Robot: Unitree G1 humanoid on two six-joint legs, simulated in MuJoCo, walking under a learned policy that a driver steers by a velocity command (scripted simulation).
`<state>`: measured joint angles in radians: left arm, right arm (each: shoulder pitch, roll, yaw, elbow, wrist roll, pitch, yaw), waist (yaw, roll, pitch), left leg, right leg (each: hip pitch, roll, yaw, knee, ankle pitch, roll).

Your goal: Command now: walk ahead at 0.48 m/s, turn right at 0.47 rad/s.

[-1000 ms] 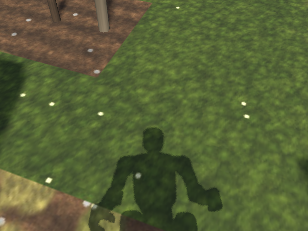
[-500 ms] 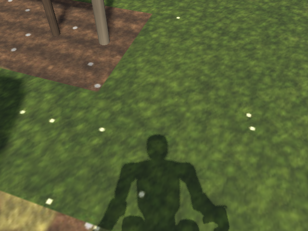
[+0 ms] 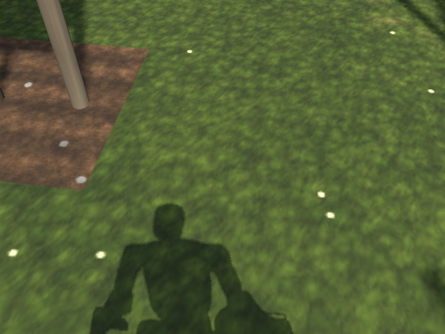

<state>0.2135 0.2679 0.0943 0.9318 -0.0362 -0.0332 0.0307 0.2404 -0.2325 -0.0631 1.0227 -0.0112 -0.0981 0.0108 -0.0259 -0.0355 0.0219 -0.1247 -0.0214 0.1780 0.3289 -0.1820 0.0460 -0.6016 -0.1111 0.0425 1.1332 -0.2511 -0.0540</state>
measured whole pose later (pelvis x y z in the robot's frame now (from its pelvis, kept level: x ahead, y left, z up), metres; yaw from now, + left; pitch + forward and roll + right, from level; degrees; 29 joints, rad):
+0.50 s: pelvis +0.26 -0.10 -0.01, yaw -17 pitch +1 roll +0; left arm 0.25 0.26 0.09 0.82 -0.01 -0.06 -0.03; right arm 0.12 -0.29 -0.07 0.87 0.01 -0.12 -0.01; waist 0.02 0.02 0.06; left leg -0.50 0.11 -0.04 1.17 -0.33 0.00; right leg -0.29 0.09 -0.01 0.44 -0.17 -0.10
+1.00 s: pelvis +0.52 -0.13 -0.01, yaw -35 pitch +2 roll +1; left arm 0.26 0.32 0.09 0.71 -0.02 0.02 0.04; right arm 0.08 -0.25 -0.05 0.80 -0.03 -0.07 0.01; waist 0.02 -0.04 0.07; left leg -0.36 0.00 0.08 0.46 -0.13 0.03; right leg -0.52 -0.01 0.06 1.20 -0.50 0.04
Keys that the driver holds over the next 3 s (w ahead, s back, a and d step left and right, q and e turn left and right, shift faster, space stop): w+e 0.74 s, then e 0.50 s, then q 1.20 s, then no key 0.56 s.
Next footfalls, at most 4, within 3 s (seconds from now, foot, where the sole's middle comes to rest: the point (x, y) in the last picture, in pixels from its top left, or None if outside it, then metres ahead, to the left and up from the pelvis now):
0.32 right None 0.32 -0.18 -0.78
0.82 left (256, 287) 0.68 -0.10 -0.78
1.30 right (337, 327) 0.54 -0.33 -0.78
1.74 left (265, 293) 0.66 -0.12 -0.78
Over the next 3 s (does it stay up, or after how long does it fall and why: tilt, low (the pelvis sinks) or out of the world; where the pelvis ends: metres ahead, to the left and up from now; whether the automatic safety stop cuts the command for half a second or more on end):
stays up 0.59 -0.17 -0.01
